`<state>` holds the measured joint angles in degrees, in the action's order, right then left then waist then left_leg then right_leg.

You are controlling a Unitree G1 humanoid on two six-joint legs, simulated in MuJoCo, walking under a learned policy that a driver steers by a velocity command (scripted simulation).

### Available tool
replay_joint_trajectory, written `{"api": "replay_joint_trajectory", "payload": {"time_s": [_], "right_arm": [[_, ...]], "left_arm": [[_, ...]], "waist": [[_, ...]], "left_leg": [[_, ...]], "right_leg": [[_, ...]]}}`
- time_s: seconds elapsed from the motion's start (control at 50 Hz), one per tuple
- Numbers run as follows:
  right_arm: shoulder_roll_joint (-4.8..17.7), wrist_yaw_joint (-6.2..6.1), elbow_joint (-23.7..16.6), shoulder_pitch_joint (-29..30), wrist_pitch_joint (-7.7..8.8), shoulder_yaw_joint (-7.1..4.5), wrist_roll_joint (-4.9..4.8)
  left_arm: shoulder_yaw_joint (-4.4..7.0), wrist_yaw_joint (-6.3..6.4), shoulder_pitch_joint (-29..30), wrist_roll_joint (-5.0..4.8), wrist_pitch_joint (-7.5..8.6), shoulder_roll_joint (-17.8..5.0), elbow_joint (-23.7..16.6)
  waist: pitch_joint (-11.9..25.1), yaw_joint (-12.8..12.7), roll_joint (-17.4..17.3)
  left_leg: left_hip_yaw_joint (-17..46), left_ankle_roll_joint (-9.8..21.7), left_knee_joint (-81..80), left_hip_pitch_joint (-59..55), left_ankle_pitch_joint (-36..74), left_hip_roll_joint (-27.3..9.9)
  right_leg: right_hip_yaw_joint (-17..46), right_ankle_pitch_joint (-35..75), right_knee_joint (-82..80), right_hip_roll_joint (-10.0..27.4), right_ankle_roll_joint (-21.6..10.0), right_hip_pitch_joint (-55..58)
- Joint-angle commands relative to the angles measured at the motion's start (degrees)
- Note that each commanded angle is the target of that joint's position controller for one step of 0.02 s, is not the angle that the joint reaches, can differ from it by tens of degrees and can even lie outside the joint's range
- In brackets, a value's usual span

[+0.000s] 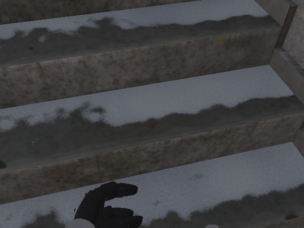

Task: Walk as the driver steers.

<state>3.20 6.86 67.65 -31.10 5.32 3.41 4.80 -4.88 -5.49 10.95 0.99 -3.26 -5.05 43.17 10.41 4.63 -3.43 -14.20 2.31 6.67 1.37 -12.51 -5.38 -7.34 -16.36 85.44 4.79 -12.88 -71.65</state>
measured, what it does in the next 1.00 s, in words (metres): climbs: right foot 0.17 m higher, then left foot 0.17 m higher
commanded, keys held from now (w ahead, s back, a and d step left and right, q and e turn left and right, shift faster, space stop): w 0.98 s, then w+q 0.02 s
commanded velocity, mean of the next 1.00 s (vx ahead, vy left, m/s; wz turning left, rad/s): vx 0.50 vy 0.00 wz -0.05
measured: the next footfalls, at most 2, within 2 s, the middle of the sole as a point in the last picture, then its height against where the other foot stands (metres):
right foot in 0.02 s outside the picture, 0.17 m higher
left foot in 0.54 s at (118, 224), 0.17 m higher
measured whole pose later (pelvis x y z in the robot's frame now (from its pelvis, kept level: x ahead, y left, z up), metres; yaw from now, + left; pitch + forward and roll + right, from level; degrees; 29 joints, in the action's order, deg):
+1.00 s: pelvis +0.54 +0.00 +0.34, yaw -1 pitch +9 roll -3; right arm 3.4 4.6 66.4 -33.8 6.2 1.0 4.8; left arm -4.7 -3.4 8.2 2.5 -2.0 -3.7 38.9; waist 6.8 3.9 -2.0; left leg -1.7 1.8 14.0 3.0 -19.3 -2.6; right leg -5.8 -19.5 95.2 4.7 -13.3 -79.5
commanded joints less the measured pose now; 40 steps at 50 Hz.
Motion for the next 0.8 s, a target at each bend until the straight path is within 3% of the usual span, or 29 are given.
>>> {"api": "replay_joint_trajectory", "payload": {"time_s": [0.02, 0.04, 0.06, 0.08, 0.1, 0.12, 0.14, 0.18, 0.2, 0.22, 0.28, 0.36, 0.38, 0.4, 0.42, 0.46, 0.5, 0.52, 0.54, 0.56, 0.58, 0.6, 0.62, 0.64, 0.66, 0.7, 0.76, 0.78, 0.8], "right_arm": [[17.89, -0.28, -2.52, -1.49, 2.69, -3.29, -2.79], [18.51, -0.05, -2.3, -1.73, 2.69, -3.91, -2.11], [14.31, 1.03, -2.19, -6.9, 2.77, -3.42, 0.55], [15.45, 2.46, -3.34, -1.75, 1.99, -4.07, -0.52], [10.28, 3.39, -3.11, 1.78, 0.62, -4.45, -1.46], [9.22, 2.78, -2.39, 2.29, 0.04, -5.5, -2.33], [7.58, 1.44, -4.42, 6.44, 0.59, -5.59, -1.96], [4.07, -1.48, -7.79, 13.42, 0.31, -4.39, -3.31], [3.16, -2.64, -8.37, 13.21, -0.75, -3.68, -3.15], [2.76, -2.67, -8.15, 12.53, -1.74, -3.57, -3.24], [2.61, -1.65, -8.33, 15.03, -3.02, -2.46, -4.16], [4.72, -3.7, -18.7, 31.02, -2.71, 0.08, -3.92], [0.47, -7.81, -27.07, 40.09, -1.71, 0.57, -5.45], [2.93, -9.05, -29.31, 41.89, -1.71, 0.54, -5.03], [9.3, -5.88, -26.69, 43.03, -4.42, 0.09, -4.44], [6.58, -2.18, -24.7, 38.29, -6.7, -0.12, -2.98], [7.42, -0.87, -25.11, 33.62, -6.29, -0.84, -2.88], [4.66, -6.06, -19.99, 20.91, -3.83, -1.43, -4.86], [5.43, -7.48, -17.44, 13.22, -2.02, -1.98, -5.78], [12.64, -8.66, -14.89, 4.74, -1.9, -4.71, -3.55], [20.21, -9.93, -12.14, 1.62, -3.2, -7.39, -3.83], [20.69, -5.63, -13.95, -1.37, -2.85, -5.55, 1.0], [19.32, -3.8, -12.34, 1.49, -2.27, -6.12, -0.18], [14.61, -2.87, -10.31, 7.22, -2.38, -5.56, -1.33], [7.21, -6.31, -8.0, 13.29, -1.0, -5.75, -5.79], [1.55, -7.58, -4.94, 16.38, 1.67, -4.07, -4.21], [5.86, -7.52, -4.04, 13.7, 3.23, -4.98, -4.07], [5.14, -4.39, -7.97, 20.28, 1.18, -4.11, 0.99], [5.12, -3.9, -5.88, 12.25, 0.71, -4.06, 2.02]], "left_arm": [[2.19, -0.36, -5.01, 0.71, 0.7, -4.91, -2.04], [3.02, 0.52, -11.01, 1.29, 0.97, -7.13, -0.35], [3.51, 1.28, -19.25, -0.85, 0.57, -9.96, 3.44], [4.92, 1.96, -29.9, 0.24, -0.52, -13.54, 6.29], [7.35, 2.4, -40.76, 1.96, -0.17, -19.05, 11.38], [8.73, 3.09, -42.92, 2.74, 1.99, -20.1, 13.62], [8.37, 3.09, -37.48, 1.85, 3.96, -16.01, 16.54], [6.53, 2.17, -27.49, 0.8, 6.1, -6.99, 18.4], [5.08, 1.95, -23.18, 2.73, 6.11, -2.54, 18.97], [4.26, 1.69, -19.8, 2.64, 6.25, 0.16, 17.89], [5.11, 2.03, -22.39, 4.61, 6.67, -2.92, 17.35], [3.53, 2.36, -34.27, 7.22, 7.96, -3.31, 22.81], [4.88, 4.88, -36.42, -2.47, 10.73, -7.28, 24.71], [4.51, 6.23, -37.43, -3.05, 12.0, -7.96, 25.55], [3.33, 1.65, -34.92, 6.14, 9.45, -8.81, 21.4], [4.28, -1.42, -31.79, 3.48, 8.79, -12.96, 18.0], [5.94, -0.68, -35.33, 0.93, 10.39, -19.42, 18.37], [7.07, 5.82, -39.52, -3.0, 10.69, -14.54, 19.45], [6.74, 7.45, -40.57, -2.8, 11.1, -15.48, 19.24], [6.63, 7.43, -37.97, -3.08, 11.31, -11.2, 15.77], [6.69, 5.51, -33.73, -2.03, 10.94, -6.74, 11.69], [7.33, -1.04, -30.77, 1.71, 8.82, -7.93, 17.99], [8.7, -1.93, -26.87, 0.0, 9.29, -8.75, 15.66], [7.41, -1.41, -26.37, 0.86, 9.2, -6.0, 15.46], [5.73, 2.51, -21.81, 4.68, 10.32, 1.27, 2.66], [4.66, 5.06, -21.08, 2.91, 8.07, 2.06, 0.88], [4.04, 6.34, -19.71, 2.07, 6.3, 0.11, -2.12], [4.33, 2.27, -16.46, -0.55, 5.62, -7.19, 1.51], [4.22, 0.57, -18.64, 0.18, 5.78, -5.52, 3.85]], "waist": [[0.15, -10.21, -8.97], [5.69, -11.36, -10.14], [13.78, -10.95, -2.49], [15.24, -16.8, 3.46], [11.39, -17.82, 12.38], [5.09, -16.13, 11.07], [-2.55, -11.89, 14.45], [-3.45, -5.32, 2.8], [-1.95, -1.53, -0.38], [-2.94, 0.36, 0.18], [-5.41, 0.21, 8.48], [-6.67, -2.52, 2.35], [-17.47, -3.29, 3.7], [-18.93, -3.73, 3.97], [-3.0, -4.71, 6.73], [-5.13, -1.48, 13.97], [-1.47, 1.18, 12.52], [3.91, 1.69, 5.97], [5.85, 4.51, 9.94], [6.31, 7.15, 3.04], [6.18, 7.08, -12.66], [-5.66, 11.6, -13.46], [-11.76, 6.31, -12.35], [-9.92, 2.2, -3.84], [-6.34, -6.92, 2.44], [-10.58, -10.43, 4.16], [-15.97, -10.39, 6.08], [-7.85, -7.08, 5.45], [-9.62, -5.49, -3.09]], "left_leg": [[2.42, 12.35, 8.78, -6.02, 89.81, -12.96], [2.88, 10.64, 16.25, -4.76, 97.56, -11.68], [8.28, 8.18, 28.29, 13.79, 86.93, -9.46], [11.02, 7.35, 41.06, 27.87, 60.63, -2.38], [18.06, 4.14, 69.72, 40.73, 16.09, 4.88], [31.32, 5.04, 92.71, 48.8, 20.09, 7.2], [31.73, 5.82, 105.77, 58.2, 18.56, 8.18], [32.35, 10.02, 110.35, 65.26, 16.23, 8.71], [30.27, 11.04, 107.25, 66.01, 17.79, 6.28], [27.43, 11.21, 107.66, 66.14, 15.53, 4.31], [17.91, 9.28, 122.77, 69.53, 3.4, 2.51], [18.71, 13.49, 114.58, 82.25, 8.82, -1.01], [10.95, 6.16, 108.95, 75.63, -3.63, 1.88], [10.05, 3.82, 101.92, 72.82, -6.07, -0.47], [12.55, 7.34, 86.02, 62.08, -0.71, -2.69], [7.48, 5.5, 83.76, 45.86, -5.19, 2.22], [2.81, 3.45, 72.43, 46.09, -7.74, 7.14], [-2.51, 6.07, 64.59, 34.23, -24.4, 9.73], [3.36, 6.68, 55.84, 25.89, -23.84, 10.83], [29.9, 11.48, 46.26, 15.47, -30.14, -0.42], [64.3, 17.61, 16.76, 9.85, -49.67, -7.9], [77.22, 14.06, 13.86, 9.62, -54.77, -7.28], [66.19, 11.26, 17.47, 16.48, -43.42, -7.05], [57.52, 13.41, 21.09, 20.7, -30.85, -6.68], [50.94, 9.46, 18.99, 23.51, -31.8, -7.74], [38.5, 6.68, 19.63, 30.17, -23.22, -5.54], [29.64, 7.28, 14.01, 30.05, -9.34, -4.73], [25.37, 9.4, 14.8, 26.78, -2.53, -1.79], [28.0, 13.19, 12.63, 21.46, 0.63, -3.79]], "right_leg": [[-4.14, -5.42, -19.25, -8.26, 1.46, 25.58], [-1.9, 6.71, -19.79, -8.5, -0.45, 36.5], [11.79, 14.31, -22.53, -4.36, -4.05, 59.0], [26.5, 5.04, -40.19, -0.11, -6.72, 70.81], [49.51, -3.65, -59.74, 8.37, -10.24, 70.17], [55.34, -14.88, -64.13, 9.9, -5.51, 64.16], [47.04, -16.03, -60.44, 7.94, -3.97, 57.37], [35.44, -1.86, -57.66, 7.08, -0.88, 52.49], [28.71, 2.78, -58.21, 6.09, 0.46, 50.39], [24.01, 4.91, -60.35, 4.98, 0.57, 47.06], [16.62, 1.58, -68.06, 4.13, -2.26, 43.25], [15.09, -1.07, -69.78, 5.93, 1.38, 51.75], [13.49, -9.15, -78.87, 7.0, 3.1, 42.94], [14.64, -11.42, -81.59, 6.14, 2.8, 42.08], [11.05, -0.28, -82.45, 7.83, 0.56, 45.85], [7.8, 22.75, -85.61, 9.17, -3.63, 40.09], [6.15, 68.21, -75.81, 11.85, -5.22, 61.53], [2.42, 79.15, -64.78, 8.15, -0.28, 69.41], [3.01, 79.88, -52.95, 8.02, 1.45, 69.97], [3.94, 68.38, -33.16, 3.94, 5.22, 54.52], [4.52, 20.68, -11.48, -6.48, 7.07, 37.74], [30.06, 20.82, 10.41, -12.6, 3.55, 10.11], [29.84, 24.47, 19.0, -12.06, 0.94, 4.98], [28.24, 25.73, 25.79, -11.97, -1.33, 4.67], [17.49, 16.31, 28.99, -9.17, 2.48, 13.67], [16.65, 12.93, 34.43, -7.26, 4.85, 10.77], [14.43, 10.47, 27.4, -3.97, 7.03, 6.05], [17.78, 16.27, 22.96, -5.37, 0.15, 2.05], [14.45, 11.37, 40.63, -5.62, -1.43, -4.62]]}}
